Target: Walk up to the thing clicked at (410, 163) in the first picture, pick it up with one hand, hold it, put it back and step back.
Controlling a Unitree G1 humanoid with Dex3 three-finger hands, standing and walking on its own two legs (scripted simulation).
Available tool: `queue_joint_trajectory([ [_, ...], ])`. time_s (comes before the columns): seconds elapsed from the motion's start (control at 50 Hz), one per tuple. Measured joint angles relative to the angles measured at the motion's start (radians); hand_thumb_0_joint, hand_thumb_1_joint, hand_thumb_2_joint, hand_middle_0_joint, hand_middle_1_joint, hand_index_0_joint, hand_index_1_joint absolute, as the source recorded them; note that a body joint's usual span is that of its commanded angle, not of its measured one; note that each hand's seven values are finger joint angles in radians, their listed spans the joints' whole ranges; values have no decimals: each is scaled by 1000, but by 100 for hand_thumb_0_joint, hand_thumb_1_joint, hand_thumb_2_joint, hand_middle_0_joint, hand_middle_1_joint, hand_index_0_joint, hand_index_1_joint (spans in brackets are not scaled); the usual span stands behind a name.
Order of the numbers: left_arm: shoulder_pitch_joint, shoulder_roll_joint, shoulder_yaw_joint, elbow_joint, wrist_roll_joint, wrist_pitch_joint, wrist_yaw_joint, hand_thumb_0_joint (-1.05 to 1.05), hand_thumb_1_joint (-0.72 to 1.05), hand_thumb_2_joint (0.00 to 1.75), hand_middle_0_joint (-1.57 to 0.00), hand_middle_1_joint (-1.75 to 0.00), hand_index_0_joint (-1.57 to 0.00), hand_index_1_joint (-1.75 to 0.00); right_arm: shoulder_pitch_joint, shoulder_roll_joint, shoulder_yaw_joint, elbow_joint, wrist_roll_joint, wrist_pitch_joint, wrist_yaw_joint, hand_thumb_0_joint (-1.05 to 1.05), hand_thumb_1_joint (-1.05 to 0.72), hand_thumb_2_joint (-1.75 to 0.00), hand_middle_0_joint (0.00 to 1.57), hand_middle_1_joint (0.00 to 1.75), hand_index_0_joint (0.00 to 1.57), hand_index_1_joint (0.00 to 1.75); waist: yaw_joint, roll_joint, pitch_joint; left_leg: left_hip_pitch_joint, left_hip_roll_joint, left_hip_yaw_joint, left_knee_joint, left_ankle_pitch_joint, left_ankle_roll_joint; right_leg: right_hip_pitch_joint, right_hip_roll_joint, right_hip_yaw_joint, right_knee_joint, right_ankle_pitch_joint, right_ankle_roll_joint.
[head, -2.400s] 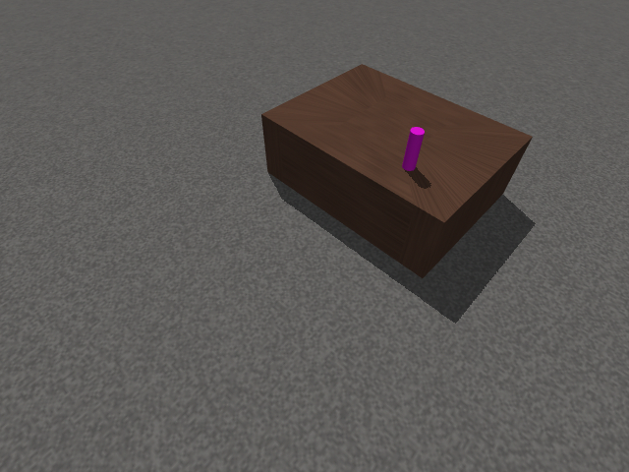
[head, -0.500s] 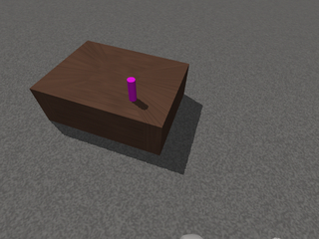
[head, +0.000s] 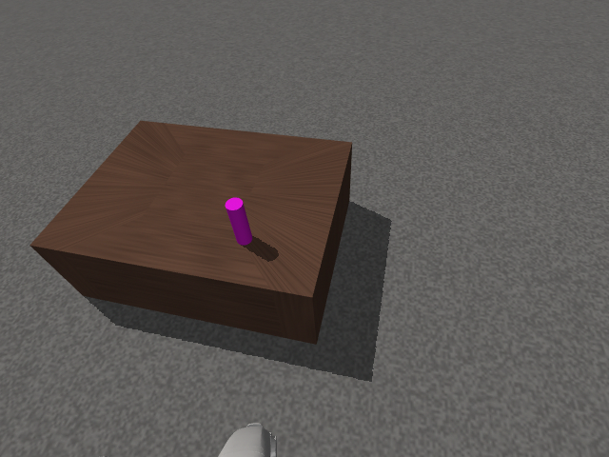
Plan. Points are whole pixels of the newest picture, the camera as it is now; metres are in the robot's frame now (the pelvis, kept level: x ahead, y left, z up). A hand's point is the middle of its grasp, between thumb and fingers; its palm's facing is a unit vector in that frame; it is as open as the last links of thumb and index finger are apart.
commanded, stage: walk up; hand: left
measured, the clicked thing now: (239, 222) +0.78 +0.25 -0.35
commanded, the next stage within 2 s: none
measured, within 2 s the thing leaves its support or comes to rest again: neither
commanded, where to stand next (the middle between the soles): +0.28 +0.09 m, yaw -5 degrees
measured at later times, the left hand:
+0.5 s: hand (94, 380) +0.25 +0.37 -0.13, palm faces -0.15 -0.89 -0.43, open 7.4 cm
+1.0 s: hand (125, 324) +0.37 +0.38 -0.16, palm faces -0.12 -0.93 -0.35, open 7.4 cm
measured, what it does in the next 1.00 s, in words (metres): walks ahead: left foot, then right foot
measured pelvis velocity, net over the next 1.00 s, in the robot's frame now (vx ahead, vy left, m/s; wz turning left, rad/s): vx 0.23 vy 0.12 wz -0.11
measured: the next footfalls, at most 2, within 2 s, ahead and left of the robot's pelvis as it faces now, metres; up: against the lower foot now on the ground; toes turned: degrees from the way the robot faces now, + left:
left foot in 0.14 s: +0.19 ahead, +0.19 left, +0.00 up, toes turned +4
right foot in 0.56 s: +0.29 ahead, -0.03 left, +0.00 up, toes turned -6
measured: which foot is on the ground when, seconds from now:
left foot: up 0.00-0.12, down 0.14-0.58, up 0.60-0.78, down 0.80-1.00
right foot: down 0.00-0.16, up 0.18-0.54, down 0.56-1.00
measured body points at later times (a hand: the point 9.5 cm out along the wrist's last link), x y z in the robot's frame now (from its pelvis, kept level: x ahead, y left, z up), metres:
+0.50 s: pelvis +0.17 +0.09 +0.00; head +0.19 +0.08 +0.45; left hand +0.26 +0.42 -0.10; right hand +0.16 -0.23 -0.11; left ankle +0.15 +0.18 -0.73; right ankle +0.25 -0.04 -0.70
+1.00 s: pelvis +0.23 +0.12 -0.01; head +0.26 +0.14 +0.44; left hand +0.37 +0.42 -0.14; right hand +0.28 -0.20 -0.12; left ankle +0.27 +0.25 -0.73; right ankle +0.25 -0.02 -0.73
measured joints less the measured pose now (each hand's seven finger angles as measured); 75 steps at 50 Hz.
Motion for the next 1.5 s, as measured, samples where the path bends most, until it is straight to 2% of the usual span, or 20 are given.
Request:
queue_joint_trajectory([
  [0.12, 63, 36, 5, 24, 11, 9, 7, 1, 90, 90, -21, -30, -21, -30, -26, -10, -23, -11, -7, -9, 18, 0, -90, -90, 21, 30, 20, 30, 21, -34, -12, 49, -9, 30, -220, 48, 8, 30, -36, 34, 67, -106, 40],
  [0.14, 69, 45, 6, 31, 14, 14, 10, 1, 90, 90, -21, -30, -21, -30, -27, -10, -27, -16, -7, -18, 17, 0, -90, -90, 21, 30, 20, 30, 18, -52, -13, 68, -26, 43, -239, 93, 5, 25, -53, 45, 107, -140, 37],
  [0.16, 71, 53, 9, 42, 15, 20, 16, 1, 90, 90, -21, -30, -21, -30, -32, -7, -30, -22, -11, -27, 15, 0, -90, -90, 21, 30, 20, 30, 17, -79, -7, 77, -45, 68, -217, 95, 3, 3, -75, 66, 182, -155, 18],
  [0.2, 61, 52, 8, 74, 8, 36, 30, 1, 90, 90, -21, -30, -21, -30, -33, -1, -31, -36, -3, -39, 9, 0, -90, -90, 21, 30, 20, 30, 4, -86, -2, 88, -48, 87, -176, 48, 10, -78, -47, 95, 391, -181, -10],
  [0.26, 40, 64, 3, 97, -3, 39, 32, 1, 90, 90, -20, -30, -21, -30, -23, 30, -18, -33, 10, -34, -1, 0, -90, -90, 21, 30, 20, 30, -10, -106, 3, 154, -52, 110, -227, 34, 24, -189, -21, 63, 559, -121, -27],
  [0.32, 26, 68, 9, 96, -8, 29, 19, 1, 90, 90, -20, -30, -21, -30, 2, 46, 2, -19, 14, -33, -5, 0, -90, -90, 21, 30, 20, 30, -17, -121, 3, 226, -68, 130, -315, 48, 35, -240, -37, 10, 497, -45, -15],
  [0.4, 15, 50, 10, 87, 3, 33, 2, 1, 91, 90, -20, -30, -21, -30, 45, 38, 8, -15, 9, -30, -4, 0, -90, -90, 21, 30, 20, 30, -27, -105, 0, 299, -89, 152, -387, 39, 55, -245, -57, -42, 322, -21, 7],
  [0.5, -13, 28, 9, 76, 14, 35, 3, 1, 90, 90, -20, -30, -21, -30, 78, 23, 10, -3, 10, -17, -17, 0, -90, -90, 21, 30, 20, 30, -40, -68, 6, 342, -98, 165, -376, -20, 47, -195, -50, -64, 128, 40, -3],
  [0.56, -35, 26, 10, 59, 16, 19, 17, 1, 90, 90, -20, -30, -21, -30, 80, 26, 18, 9, 23, -4, -29, 0, -90, -90, 21, 30, 20, 30, -34, -54, 15, 327, -85, 165, -267, -101, 36, -115, -21, -67, -7, 136, -23],
  [0.58, -51, 20, 12, 55, 17, 15, 24, 1, 90, 90, -20, -30, -21, -30, 69, 30, 21, 17, 28, 2, -36, 0, -90, -90, 21, 30, 20, 30, -28, -40, 24, 301, -71, 150, -192, -111, 35, -117, -9, -70, 17, 118, -24],
  [0.66, -91, -1, -10, 30, 3, 18, 34, 1, 90, 90, -20, -30, -21, -30, 10, 48, 34, 32, 33, 29, -56, 1, -90, -90, 21, 30, 20, 30, -4, -36, 39, 176, -100, 46, 72, -244, 24, -112, -13, -52, 65, 60, -28],
  [0.74, -116, -16, -27, 32, 15, 35, 36, 1, 90, 90, -20, -30, -21, -30, -38, 49, 37, 42, 38, 9, -56, 0, -90, -90, 21, 30, 20, 30, 2, -40, 26, 132, -76, 18, -28, -169, 14, -110, -27, -35, 67, 48, -7],
  [0.82, -153, -13, -27, 54, 12, 69, 28, 1, 90, 90, -21, -30, -21, -30, -69, 55, 32, 80, 31, -14, -65, 0, -90, -90, 21, 30, 20, 30, 3, -76, 18, 177, -81, 31, -217, 0, -10, -137, -54, -12, 150, -6, 21],
  [0.84, -163, -13, -23, 66, 7, 82, 28, 1, 90, 90, -21, -30, -21, -30, -75, 61, 33, 93, 26, -16, -69, 0, -90, -90, 21, 30, 20, 30, 6, -95, 15, 180, -91, 42, -213, -4, -14, -140, -63, 0, 162, -16, 20],
  [0.9, -183, -15, -16, 106, 3, 108, 25, 1, 90, 90, -20, -30, -21, -30, -84, 65, 44, 122, 21, -17, -69, 0, -90, -90, 21, 30, 20, 30, -3, -98, 2, 175, -80, 34, -199, -26, -10, -129, -39, 5, 179, -99, -5],
  [0.94, -189, -5, -10, 127, 1, 105, 22, 1, 90, 90, -20, -30, -21, -30, -90, 70, 53, 139, 21, -18, -70, 0, -90, -90, 21, 30, 20, 30, 0, -113, -2, 176, -78, 33, -205, -28, -11, -94, -36, 1, 121, -22, -11],
  [0.98, -199, -2, -6, 152, 1, 100, 21, 1, 90, 90, -20, -30, -21, -30, -108, 68, 56, 154, 26, -19, -73, 0, -90, -90, 21, 30, 20, 30, 2, -110, 11, 180, -68, 25, -210, -26, -15, -74, -28, -7, 88, -6, 25],
  [1.04, -210, 4, -11, 184, -4, 106, 17, 1, 90, 90, -20, -30, -21, -30, -133, 70, 57, 171, 30, -21, -78, 0, -90, -90, 21, 30, 20, 30, 2, -118, 19, 199, -73, 23, -253, -3, -17, -57, -33, -10, 54, 0, 39],
  [1.32, -237, -37, -31, 312, -2, 107, 5, 1, 91, 90, -20, -30, -21, -30, -259, 72, 69, 260, 35, -8, -69, 0, -90, -90, 21, 30, 20, 30, 18, -80, 4, 297, -75, 16, -452, 106, -32, 34, -33, -25, -117, 87, 28],
  [1.5, -255, -59, -17, 339, 2, 105, 2, 1, 90, 90, -20, -30, -21, -30, -252, 86, 68, 314, 29, -4, -64, 0, -90, -90, 21, 30, 20, 30, 15, -72, -15, 339, -72, 11, -548, 158, -38, 77, -28, -34, -213, 136, 25],
])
